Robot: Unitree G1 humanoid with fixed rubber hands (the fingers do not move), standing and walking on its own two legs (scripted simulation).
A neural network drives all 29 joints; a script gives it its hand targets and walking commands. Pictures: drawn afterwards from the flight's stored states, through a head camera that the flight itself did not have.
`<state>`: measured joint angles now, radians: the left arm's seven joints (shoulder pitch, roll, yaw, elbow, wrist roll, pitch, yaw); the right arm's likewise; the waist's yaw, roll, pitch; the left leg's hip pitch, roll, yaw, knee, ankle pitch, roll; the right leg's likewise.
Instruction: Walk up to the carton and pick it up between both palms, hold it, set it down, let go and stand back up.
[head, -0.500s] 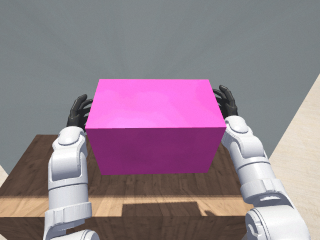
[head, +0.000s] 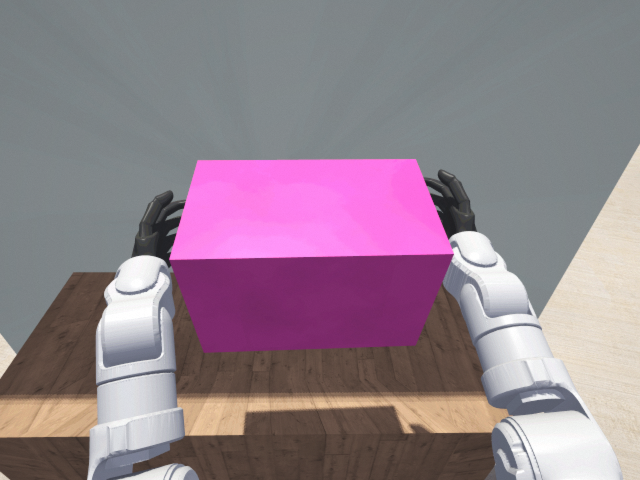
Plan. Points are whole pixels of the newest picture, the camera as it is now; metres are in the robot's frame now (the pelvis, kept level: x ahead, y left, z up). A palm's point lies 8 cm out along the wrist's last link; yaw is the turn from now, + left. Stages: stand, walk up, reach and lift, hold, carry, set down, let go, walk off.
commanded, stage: hold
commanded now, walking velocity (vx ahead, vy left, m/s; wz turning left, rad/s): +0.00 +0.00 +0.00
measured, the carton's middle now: (309, 255) +0.36 +0.00 +0.15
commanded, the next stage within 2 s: none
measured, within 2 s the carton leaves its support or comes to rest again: neither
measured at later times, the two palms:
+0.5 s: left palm (153, 259) +0.34 +0.18 +0.18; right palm (455, 232) +0.36 -0.18 +0.18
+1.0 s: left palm (154, 259) +0.34 +0.18 +0.18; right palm (455, 231) +0.36 -0.18 +0.18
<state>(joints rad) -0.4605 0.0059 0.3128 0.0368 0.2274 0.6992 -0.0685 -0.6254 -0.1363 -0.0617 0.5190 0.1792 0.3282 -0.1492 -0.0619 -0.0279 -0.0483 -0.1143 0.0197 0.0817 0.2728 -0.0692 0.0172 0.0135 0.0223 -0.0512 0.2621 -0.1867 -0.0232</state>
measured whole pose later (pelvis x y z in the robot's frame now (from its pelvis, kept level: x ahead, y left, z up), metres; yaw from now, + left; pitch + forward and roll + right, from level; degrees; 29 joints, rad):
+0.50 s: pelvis +0.00 +0.00 +0.00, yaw +0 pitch -5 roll +0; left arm -0.48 0.01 0.32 0.06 0.23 0.69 -0.07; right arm -0.64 -0.13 -0.07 0.54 0.17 0.32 -0.15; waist -0.06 -0.03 -0.05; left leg -0.12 0.02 0.08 0.27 -0.06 0.02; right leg 0.01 0.02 -0.05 0.26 -0.18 -0.02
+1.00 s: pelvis +0.00 +0.00 +0.00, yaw +0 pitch -5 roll +0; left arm -0.46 0.00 0.31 0.04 0.23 0.70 -0.07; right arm -0.63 -0.14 -0.06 0.52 0.18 0.32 -0.15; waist -0.06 -0.03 -0.04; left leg -0.11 0.02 0.08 0.27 -0.07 0.02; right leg 0.02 0.02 -0.05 0.26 -0.19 -0.02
